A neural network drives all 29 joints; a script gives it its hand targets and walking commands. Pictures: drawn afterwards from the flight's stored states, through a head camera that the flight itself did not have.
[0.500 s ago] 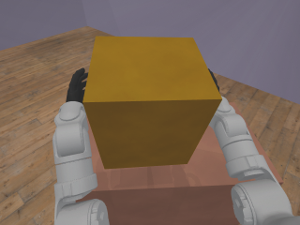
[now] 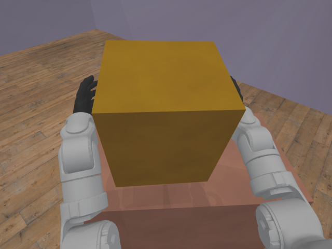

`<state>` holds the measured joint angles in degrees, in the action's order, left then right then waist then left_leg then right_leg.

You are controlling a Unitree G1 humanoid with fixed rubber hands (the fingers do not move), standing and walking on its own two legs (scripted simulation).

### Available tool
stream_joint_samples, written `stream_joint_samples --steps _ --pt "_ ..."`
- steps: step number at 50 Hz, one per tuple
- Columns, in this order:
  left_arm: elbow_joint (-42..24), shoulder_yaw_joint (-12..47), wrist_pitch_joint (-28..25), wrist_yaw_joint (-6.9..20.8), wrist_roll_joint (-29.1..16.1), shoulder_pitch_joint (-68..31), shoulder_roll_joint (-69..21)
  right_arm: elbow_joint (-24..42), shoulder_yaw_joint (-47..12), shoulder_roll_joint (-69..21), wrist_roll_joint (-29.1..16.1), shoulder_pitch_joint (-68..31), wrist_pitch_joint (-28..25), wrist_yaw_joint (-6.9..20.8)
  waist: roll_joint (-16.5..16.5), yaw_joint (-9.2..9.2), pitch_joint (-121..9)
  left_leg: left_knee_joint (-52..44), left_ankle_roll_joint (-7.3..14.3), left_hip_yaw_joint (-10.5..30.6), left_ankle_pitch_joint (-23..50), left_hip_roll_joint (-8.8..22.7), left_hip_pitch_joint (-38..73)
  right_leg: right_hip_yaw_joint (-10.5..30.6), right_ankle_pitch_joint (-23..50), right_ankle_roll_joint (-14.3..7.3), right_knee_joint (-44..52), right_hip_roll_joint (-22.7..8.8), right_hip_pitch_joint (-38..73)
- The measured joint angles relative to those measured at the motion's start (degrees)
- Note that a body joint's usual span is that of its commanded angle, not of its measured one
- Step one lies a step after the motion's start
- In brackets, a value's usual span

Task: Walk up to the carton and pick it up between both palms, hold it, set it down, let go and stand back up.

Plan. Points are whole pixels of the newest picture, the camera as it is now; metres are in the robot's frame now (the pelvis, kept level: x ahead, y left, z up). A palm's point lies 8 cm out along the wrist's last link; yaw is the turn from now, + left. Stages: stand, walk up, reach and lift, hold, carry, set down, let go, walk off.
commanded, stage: hold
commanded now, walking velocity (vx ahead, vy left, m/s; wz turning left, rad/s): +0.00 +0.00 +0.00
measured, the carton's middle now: (162, 118) +0.38 +0.01 +0.15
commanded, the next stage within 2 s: none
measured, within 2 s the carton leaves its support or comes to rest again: neither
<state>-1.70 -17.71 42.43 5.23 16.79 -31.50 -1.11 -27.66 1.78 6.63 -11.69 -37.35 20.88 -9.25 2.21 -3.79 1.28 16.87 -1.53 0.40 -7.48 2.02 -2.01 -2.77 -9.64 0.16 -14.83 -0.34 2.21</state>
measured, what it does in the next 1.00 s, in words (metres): stands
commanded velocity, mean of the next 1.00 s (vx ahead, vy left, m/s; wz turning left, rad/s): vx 0.00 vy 0.00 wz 0.00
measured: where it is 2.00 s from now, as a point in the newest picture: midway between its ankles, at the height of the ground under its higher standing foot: outside the picture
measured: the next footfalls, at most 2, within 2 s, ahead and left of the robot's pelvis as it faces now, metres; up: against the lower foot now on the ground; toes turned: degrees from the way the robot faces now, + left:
none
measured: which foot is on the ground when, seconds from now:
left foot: down 0.00-1.00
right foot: down 0.00-1.00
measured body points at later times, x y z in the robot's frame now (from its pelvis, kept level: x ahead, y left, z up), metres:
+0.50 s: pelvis +0.00 +0.00 +0.00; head -0.04 +0.02 +0.45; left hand +0.36 +0.17 +0.21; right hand +0.38 -0.17 +0.19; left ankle +0.03 +0.13 -0.75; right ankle -0.01 -0.12 -0.75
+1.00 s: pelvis +0.00 +0.00 +0.00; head -0.04 +0.02 +0.45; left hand +0.36 +0.17 +0.21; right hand +0.38 -0.17 +0.19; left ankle +0.03 +0.13 -0.75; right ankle -0.01 -0.12 -0.75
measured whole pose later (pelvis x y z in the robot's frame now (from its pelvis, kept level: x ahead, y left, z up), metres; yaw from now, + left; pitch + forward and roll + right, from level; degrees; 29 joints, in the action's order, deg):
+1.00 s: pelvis +0.00 +0.00 +0.00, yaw +0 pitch -7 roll +0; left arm -1.1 -18.0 42.2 5.3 16.9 -31.9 -1.2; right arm -28.1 2.1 6.5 -11.3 -37.6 20.7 -9.1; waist 2.2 -3.8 1.2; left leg 16.8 -1.5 0.4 -7.4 2.0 -2.1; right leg -2.7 -9.5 0.2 -14.8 -0.3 2.1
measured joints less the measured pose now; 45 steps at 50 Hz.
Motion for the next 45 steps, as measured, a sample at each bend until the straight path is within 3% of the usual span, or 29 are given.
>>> stream_joint_samples --steps 45 --pt "0.57 -0.25 -0.18 0.07 0.09 -0.32 -0.04 -0.44 0.29 -0.13 0.30 -0.27 -0.21 0.15 -0.01 0.00 -0.07 -0.03 0.04 -0.04 0.08 -0.01 -0.09 0.06 0.12 0.02 0.07 0.00 -0.09"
